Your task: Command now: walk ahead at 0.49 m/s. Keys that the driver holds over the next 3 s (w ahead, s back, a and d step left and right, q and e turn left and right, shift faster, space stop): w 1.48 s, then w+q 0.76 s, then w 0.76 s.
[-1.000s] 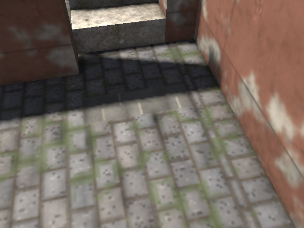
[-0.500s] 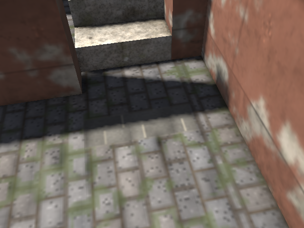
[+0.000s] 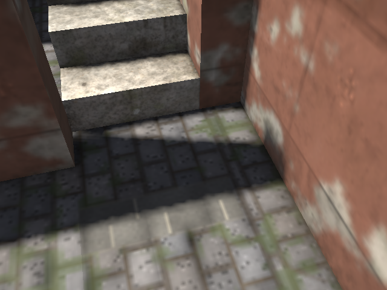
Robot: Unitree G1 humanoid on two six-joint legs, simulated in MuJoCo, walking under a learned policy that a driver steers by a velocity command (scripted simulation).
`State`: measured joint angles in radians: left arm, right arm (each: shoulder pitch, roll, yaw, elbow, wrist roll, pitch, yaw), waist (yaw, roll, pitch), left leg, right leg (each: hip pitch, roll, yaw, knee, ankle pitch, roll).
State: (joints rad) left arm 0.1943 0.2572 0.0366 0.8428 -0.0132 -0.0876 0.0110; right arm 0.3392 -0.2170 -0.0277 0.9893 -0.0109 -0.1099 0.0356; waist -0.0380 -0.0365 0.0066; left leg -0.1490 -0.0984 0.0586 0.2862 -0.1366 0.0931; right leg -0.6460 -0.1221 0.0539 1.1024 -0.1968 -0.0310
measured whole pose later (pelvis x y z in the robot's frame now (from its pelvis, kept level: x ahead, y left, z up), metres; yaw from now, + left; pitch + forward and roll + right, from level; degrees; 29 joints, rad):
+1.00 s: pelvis +0.53 +0.05 -0.01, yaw +1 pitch +1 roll +1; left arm 0.25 0.31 0.03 0.86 0.00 -0.09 0.00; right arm 0.28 -0.28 -0.03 0.83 -0.01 -0.09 0.05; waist -0.02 -0.04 0.02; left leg -0.28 -0.09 0.03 0.40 -0.15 0.09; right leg -0.54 -0.10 0.04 1.22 -0.30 0.00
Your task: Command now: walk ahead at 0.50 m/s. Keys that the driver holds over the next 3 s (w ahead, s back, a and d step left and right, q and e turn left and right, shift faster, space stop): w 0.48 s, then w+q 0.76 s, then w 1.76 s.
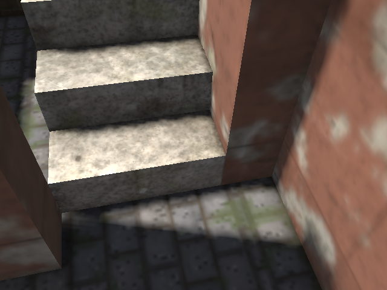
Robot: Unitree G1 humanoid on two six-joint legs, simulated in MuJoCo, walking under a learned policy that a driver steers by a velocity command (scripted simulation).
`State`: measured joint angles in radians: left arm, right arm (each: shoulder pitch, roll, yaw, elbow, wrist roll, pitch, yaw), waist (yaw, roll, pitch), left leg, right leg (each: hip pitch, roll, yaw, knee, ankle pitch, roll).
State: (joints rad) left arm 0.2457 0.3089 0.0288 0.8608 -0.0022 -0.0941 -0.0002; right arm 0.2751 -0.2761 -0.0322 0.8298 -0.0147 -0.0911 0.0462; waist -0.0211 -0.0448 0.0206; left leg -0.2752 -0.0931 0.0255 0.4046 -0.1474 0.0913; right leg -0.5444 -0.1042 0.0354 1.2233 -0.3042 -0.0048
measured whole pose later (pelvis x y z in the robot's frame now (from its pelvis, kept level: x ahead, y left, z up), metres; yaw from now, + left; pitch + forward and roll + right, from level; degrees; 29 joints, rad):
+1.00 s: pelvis +0.47 +0.10 +0.00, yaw +15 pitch +2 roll -2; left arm 0.21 0.24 0.01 0.86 0.04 -0.08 0.00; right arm 0.19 -0.29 -0.06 0.84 -0.03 -0.05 0.00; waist 0.02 0.01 0.07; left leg -0.36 -0.10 -0.02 0.49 -0.16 0.11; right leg -0.42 -0.07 -0.02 1.15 -0.34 0.01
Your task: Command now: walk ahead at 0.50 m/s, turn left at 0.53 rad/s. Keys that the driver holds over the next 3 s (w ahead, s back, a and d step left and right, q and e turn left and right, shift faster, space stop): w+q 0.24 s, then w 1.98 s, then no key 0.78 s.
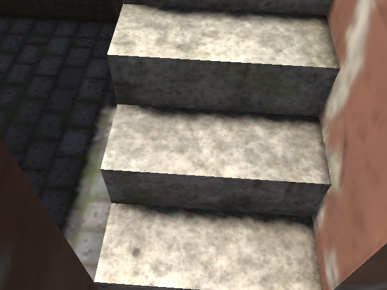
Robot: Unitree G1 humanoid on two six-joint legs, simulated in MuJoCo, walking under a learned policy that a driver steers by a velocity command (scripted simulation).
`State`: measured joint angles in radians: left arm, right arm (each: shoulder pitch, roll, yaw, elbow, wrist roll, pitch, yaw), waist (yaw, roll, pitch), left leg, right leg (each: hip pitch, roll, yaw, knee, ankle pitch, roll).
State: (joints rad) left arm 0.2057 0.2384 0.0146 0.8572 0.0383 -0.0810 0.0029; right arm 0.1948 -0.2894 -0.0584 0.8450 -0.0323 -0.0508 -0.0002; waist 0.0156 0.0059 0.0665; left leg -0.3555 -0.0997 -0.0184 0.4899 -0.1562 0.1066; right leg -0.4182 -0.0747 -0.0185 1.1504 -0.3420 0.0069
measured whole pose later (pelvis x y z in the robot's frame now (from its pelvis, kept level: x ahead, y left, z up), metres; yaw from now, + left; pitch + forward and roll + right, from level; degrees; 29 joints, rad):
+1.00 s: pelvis +0.16 +0.06 +0.02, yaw +13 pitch +1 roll +0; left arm 0.20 0.14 -0.03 0.83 0.00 -0.06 0.02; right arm 0.15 -0.17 0.00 0.88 -0.02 -0.04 -0.01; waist 0.00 -0.03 0.00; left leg -0.09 -0.08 -0.05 0.24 -0.16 0.05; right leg -0.10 -0.03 -0.02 0.28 -0.20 0.02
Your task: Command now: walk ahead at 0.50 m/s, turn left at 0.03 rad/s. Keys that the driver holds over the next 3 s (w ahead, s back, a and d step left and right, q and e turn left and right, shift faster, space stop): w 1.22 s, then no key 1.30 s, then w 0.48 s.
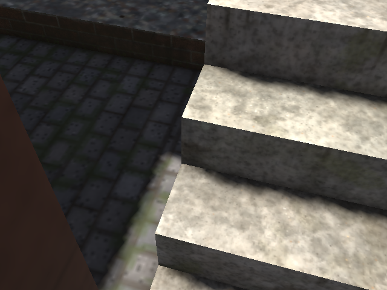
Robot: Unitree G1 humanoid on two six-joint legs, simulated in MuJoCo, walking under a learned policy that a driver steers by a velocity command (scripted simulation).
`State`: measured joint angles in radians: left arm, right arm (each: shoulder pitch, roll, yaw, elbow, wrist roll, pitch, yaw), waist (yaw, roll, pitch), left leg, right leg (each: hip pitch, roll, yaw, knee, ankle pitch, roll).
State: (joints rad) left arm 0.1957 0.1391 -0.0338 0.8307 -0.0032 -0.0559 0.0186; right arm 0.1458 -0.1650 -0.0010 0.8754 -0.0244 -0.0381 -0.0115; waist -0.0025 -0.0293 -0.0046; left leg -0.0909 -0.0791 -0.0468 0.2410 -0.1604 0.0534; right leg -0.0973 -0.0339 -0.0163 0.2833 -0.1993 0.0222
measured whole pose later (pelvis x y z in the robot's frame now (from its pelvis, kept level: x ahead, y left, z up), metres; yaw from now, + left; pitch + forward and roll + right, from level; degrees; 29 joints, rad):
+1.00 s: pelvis -0.01 -0.03 +0.00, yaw -1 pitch +1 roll +0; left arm 0.20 0.11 -0.04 0.90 0.02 -0.08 -0.01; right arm 0.14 -0.18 0.00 0.87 -0.02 -0.05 -0.02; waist 0.00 -0.01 0.00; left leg -0.10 -0.01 -0.05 0.20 -0.12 0.00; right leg -0.08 0.03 -0.01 0.19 -0.12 -0.03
